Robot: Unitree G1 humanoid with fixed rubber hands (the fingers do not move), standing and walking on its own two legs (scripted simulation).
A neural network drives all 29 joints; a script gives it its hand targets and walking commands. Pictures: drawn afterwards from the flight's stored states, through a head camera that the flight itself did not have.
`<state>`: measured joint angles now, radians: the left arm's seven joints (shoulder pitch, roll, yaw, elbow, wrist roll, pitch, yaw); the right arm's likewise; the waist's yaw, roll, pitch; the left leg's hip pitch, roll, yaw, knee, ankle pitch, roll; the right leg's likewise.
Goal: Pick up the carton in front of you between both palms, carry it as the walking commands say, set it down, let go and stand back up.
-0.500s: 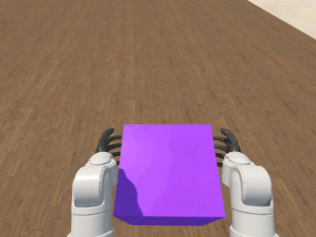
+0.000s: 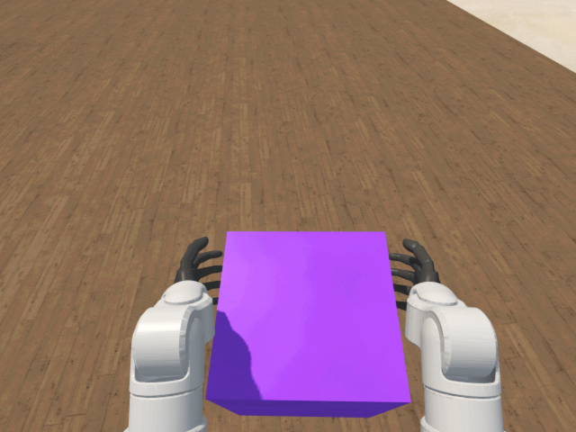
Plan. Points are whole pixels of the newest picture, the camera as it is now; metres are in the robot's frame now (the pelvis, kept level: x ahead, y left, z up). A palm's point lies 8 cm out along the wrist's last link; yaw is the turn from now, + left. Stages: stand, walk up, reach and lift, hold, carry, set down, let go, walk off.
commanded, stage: carry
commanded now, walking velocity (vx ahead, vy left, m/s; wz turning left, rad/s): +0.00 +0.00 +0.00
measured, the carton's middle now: (304, 333) +0.27 +0.00 -0.01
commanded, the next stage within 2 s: hold in 1.22 s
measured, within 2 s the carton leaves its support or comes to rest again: neither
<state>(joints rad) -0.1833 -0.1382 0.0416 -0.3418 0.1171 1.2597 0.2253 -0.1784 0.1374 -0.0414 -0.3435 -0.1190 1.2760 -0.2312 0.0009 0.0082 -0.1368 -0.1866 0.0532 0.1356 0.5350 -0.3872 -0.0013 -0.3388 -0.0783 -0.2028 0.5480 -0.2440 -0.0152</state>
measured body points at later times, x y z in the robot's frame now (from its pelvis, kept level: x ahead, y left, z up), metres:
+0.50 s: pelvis -0.03 +0.00 +0.00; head -0.06 +0.00 +0.45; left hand +0.26 +0.15 +0.06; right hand +0.25 -0.15 +0.05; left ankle -0.07 +0.10 -0.73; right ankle +0.03 -0.11 -0.73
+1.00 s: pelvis -0.04 +0.01 +0.00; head -0.06 +0.01 +0.45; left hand +0.27 +0.16 +0.04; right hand +0.26 -0.14 +0.03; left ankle -0.07 +0.11 -0.73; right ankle +0.03 -0.11 -0.73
